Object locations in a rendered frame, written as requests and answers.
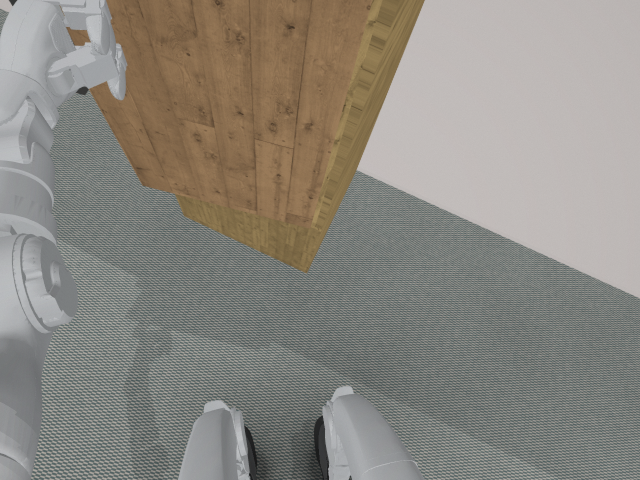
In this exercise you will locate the left robot shin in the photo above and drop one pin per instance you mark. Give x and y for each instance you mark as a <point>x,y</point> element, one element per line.
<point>243,466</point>

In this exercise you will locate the left robot forearm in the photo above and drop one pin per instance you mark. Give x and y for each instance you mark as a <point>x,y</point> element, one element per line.
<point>27,173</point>

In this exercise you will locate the cupboard door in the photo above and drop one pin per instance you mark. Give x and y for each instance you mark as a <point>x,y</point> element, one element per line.
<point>233,102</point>

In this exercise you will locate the left robot thigh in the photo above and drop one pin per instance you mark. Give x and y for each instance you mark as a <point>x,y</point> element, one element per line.
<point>217,440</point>

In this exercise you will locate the robot left upper arm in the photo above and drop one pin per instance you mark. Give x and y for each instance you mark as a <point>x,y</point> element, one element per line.
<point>37,294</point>

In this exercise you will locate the robot left hand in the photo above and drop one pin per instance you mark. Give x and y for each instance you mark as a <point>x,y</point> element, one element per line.
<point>35,42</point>

